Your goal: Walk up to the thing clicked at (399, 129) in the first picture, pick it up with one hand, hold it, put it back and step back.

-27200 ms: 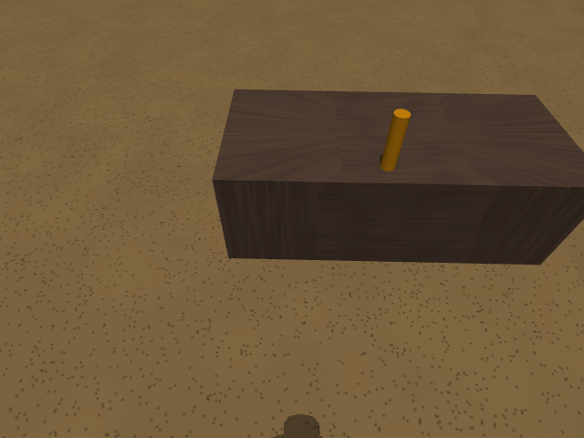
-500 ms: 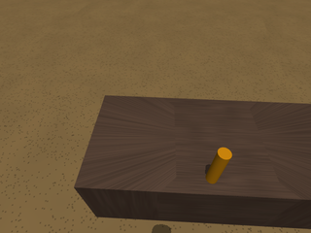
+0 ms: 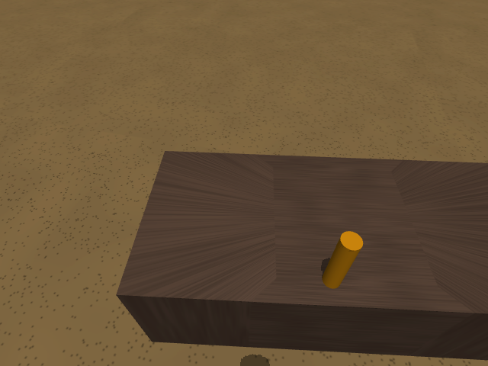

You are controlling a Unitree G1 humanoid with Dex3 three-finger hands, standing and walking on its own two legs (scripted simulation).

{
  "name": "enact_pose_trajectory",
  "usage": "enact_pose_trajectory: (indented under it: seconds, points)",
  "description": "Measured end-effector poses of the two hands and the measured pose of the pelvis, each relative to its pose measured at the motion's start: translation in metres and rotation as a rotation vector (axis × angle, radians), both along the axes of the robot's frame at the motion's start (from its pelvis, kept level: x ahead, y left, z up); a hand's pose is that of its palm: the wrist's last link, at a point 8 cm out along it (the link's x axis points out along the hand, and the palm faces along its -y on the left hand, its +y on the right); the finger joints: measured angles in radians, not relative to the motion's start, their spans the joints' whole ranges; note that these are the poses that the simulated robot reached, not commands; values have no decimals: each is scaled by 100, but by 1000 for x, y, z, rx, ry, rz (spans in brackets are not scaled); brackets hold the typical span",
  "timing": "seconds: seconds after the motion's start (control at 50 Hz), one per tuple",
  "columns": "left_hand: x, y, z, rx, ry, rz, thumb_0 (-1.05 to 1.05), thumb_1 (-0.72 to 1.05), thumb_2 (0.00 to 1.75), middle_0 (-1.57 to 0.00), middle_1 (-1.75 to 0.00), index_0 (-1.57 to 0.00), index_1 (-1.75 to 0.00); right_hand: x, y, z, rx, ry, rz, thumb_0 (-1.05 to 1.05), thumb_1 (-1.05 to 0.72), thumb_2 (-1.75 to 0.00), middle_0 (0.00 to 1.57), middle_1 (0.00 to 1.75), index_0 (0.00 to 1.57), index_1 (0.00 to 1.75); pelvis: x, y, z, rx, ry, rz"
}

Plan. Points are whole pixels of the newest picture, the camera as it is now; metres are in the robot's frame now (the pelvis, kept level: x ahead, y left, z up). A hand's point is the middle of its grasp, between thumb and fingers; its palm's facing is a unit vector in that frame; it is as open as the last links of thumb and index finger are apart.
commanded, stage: stand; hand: right
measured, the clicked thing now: (340, 262) +0.44 -0.22 -0.23
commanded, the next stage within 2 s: step back in 0.10 s
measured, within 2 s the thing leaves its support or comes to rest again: neither
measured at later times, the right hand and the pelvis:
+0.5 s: hand out of the picture -0.02 -0.24 -0.17, palm faces -0.04 +0.89 -0.45, open 7.4 cm; pelvis -0.07 +0.04 -0.03, yaw -1 degrees
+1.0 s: hand out of the picture -0.04 -0.22 -0.17, palm faces +0.03 +0.93 -0.36, open 7.4 cm; pelvis -0.14 +0.04 -0.01, yaw -5 degrees
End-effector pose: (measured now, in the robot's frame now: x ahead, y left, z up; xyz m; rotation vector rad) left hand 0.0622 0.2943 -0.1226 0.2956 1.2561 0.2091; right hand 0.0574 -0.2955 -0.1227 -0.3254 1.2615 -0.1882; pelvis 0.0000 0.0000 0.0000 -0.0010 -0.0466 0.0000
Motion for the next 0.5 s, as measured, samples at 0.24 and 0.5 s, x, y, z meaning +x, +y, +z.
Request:
enact_pose_trajectory:
  seconds: [0.24,0.5]
  points:
    - [-5,13,-4,30,-11,12,1,90,89,-20,-30,-20,-30,-3,-10,-5,-18,5,-11,1,-90,-90,21,30,20,30,-22,2,-9,-6,16,0]
    - [10,60,-30,47,-115,-73,1,90,89,-20,-30,-20,-30,-82,16,0,-118,75,-27,1,-90,-90,20,30,20,30,-72,44,-29,2,27,-13]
